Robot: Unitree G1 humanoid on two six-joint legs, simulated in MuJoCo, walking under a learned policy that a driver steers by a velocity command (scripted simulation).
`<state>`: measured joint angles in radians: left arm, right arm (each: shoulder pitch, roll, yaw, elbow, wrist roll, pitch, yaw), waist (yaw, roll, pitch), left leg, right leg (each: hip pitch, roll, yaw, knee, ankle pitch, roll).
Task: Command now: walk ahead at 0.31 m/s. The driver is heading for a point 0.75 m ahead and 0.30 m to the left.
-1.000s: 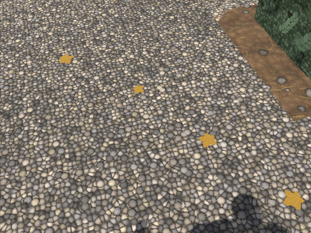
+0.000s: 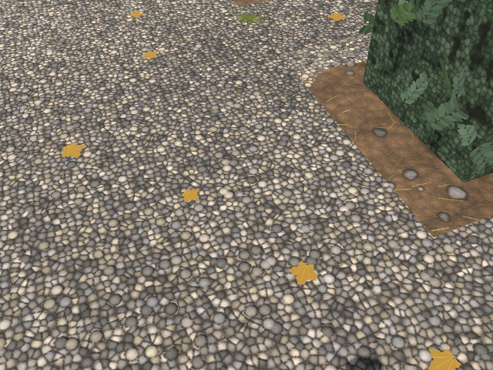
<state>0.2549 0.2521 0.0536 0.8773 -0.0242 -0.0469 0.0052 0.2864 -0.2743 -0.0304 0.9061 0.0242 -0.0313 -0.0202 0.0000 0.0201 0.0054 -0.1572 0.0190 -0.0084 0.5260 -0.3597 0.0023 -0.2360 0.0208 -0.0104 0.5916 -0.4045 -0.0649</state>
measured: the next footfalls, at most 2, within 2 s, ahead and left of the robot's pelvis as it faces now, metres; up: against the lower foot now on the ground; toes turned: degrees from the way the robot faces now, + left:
left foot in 0.48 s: +0.39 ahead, +0.13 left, +0.00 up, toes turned +10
right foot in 0.98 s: +0.71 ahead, +0.02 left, +0.00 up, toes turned +29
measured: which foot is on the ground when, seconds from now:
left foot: down 0.00-0.02, up 0.04-0.46, down 0.48-0.98, up 1.00-1.00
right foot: down 0.00-0.50, up 0.52-0.96, down 0.98-1.00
